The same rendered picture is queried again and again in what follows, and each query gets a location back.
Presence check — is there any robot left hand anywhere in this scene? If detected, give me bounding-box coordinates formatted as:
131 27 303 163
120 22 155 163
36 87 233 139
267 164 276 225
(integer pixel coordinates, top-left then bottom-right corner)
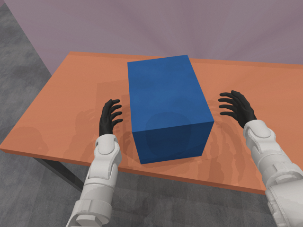
99 99 123 137

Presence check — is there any right robot upper arm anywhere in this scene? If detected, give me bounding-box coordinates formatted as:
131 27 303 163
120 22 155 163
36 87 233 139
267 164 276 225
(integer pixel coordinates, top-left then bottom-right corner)
265 179 303 227

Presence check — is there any robot right hand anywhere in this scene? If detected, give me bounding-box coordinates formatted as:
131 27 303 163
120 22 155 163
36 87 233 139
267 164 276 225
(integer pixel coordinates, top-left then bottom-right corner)
218 90 257 129

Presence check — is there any carton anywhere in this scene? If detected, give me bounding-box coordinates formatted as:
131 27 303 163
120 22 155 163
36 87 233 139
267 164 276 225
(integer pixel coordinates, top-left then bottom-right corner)
127 55 214 164

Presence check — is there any right robot forearm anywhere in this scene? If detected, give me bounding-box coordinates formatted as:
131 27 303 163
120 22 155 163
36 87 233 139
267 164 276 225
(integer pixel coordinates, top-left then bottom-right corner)
243 120 303 189

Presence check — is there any left robot forearm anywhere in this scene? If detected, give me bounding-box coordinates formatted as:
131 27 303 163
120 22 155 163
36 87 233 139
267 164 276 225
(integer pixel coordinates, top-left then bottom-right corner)
66 134 122 227

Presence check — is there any table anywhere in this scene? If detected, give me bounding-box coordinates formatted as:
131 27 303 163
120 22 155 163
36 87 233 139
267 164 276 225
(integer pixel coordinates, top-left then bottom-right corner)
0 51 303 195

